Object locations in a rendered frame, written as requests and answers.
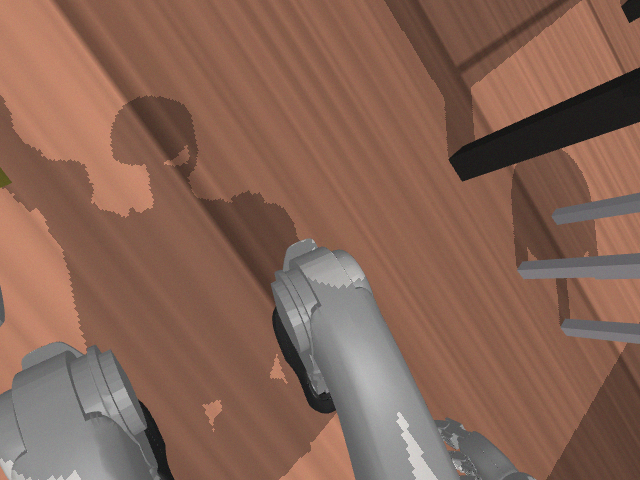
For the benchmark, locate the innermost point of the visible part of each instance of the right robot foot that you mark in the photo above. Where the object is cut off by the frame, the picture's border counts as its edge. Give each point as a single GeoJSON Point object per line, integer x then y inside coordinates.
{"type": "Point", "coordinates": [322, 403]}

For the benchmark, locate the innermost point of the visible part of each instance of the left robot foot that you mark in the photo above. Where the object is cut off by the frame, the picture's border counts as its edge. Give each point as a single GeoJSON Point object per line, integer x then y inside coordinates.
{"type": "Point", "coordinates": [157, 444]}

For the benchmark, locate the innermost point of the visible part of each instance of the right robot hand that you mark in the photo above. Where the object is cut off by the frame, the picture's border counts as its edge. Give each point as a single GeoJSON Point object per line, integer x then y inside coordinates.
{"type": "Point", "coordinates": [479, 459]}

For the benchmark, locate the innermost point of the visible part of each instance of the cube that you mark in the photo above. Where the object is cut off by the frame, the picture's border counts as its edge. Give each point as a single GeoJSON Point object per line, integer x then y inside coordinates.
{"type": "Point", "coordinates": [4, 180]}

